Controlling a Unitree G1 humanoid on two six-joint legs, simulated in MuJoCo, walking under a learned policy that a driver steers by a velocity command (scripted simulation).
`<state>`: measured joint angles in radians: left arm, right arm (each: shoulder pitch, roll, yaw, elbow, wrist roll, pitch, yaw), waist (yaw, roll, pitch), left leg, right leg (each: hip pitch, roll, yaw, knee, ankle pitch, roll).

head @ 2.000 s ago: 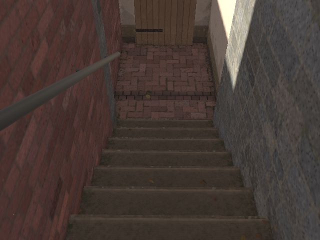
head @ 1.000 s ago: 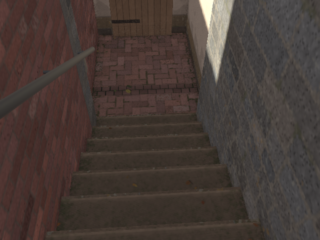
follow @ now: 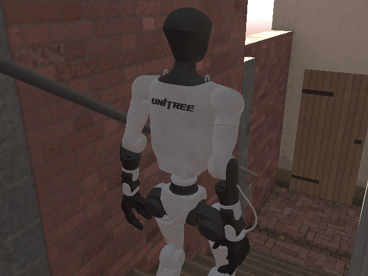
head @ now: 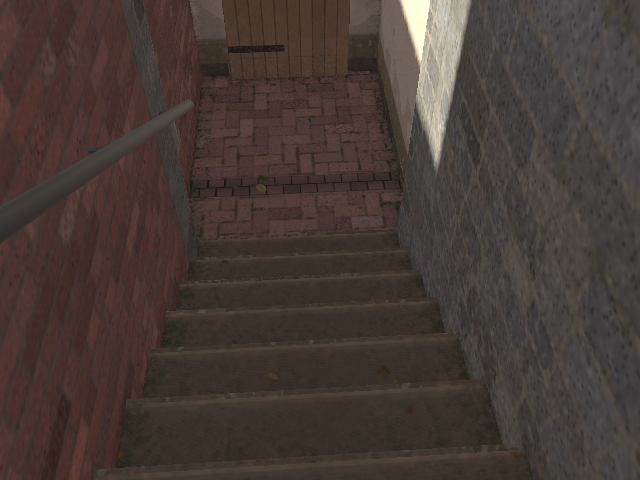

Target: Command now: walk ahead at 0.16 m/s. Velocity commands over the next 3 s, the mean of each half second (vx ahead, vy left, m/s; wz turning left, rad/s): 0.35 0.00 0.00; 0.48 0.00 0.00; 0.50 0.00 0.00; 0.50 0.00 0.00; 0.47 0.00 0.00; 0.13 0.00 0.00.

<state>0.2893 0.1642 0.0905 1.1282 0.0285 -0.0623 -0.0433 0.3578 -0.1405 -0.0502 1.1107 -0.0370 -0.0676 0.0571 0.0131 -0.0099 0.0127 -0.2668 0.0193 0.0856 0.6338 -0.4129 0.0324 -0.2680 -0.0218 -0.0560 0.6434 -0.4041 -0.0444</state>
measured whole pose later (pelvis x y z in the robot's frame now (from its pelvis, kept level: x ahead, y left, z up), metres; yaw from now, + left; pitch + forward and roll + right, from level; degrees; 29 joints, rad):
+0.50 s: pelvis +0.16 +0.05 -0.07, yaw +1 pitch +3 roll +2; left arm 0.17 0.17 0.01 0.90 0.10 -0.09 -0.04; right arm 0.60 -0.07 0.04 1.09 -0.07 -0.15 0.03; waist -0.09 -0.03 -0.05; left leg -0.30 -0.08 0.06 1.04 -0.79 0.08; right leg -0.61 -0.06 -0.01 0.70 0.27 0.00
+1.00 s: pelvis +0.48 +0.09 -0.32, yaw -1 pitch +0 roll -4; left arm 0.50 0.19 -0.02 1.01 0.07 -0.11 -0.09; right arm 0.27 -0.26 -0.02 0.87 -0.10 -0.09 0.08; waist 0.02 0.05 0.00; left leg -0.33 0.04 0.04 0.55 -0.19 0.08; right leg -0.36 0.06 0.03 1.66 -0.84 -0.04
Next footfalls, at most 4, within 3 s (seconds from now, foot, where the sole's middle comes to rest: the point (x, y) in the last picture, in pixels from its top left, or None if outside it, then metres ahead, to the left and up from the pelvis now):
0.60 right None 0.30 -0.06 -0.93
0.96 left None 0.56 0.18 -1.09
1.46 right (353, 421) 0.85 -0.05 -1.26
1.92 left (276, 369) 1.11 0.20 -1.43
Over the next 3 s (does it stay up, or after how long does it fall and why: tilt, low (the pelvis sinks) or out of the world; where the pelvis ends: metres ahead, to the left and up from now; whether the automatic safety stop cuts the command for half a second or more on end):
stays up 1.52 0.14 -0.98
